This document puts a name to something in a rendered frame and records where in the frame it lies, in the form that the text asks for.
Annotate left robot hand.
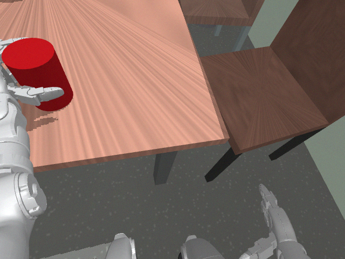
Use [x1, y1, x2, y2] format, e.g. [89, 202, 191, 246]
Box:
[0, 37, 64, 106]

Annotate table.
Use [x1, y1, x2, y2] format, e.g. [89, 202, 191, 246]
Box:
[0, 0, 230, 185]

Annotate right robot hand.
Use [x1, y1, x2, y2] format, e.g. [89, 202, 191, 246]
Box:
[239, 183, 297, 259]

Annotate chair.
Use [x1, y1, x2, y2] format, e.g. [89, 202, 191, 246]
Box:
[178, 0, 265, 52]
[200, 0, 345, 182]

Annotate right robot arm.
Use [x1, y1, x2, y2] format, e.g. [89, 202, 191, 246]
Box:
[276, 241, 311, 259]

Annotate left robot arm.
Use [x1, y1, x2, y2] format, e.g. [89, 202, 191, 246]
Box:
[0, 93, 47, 259]

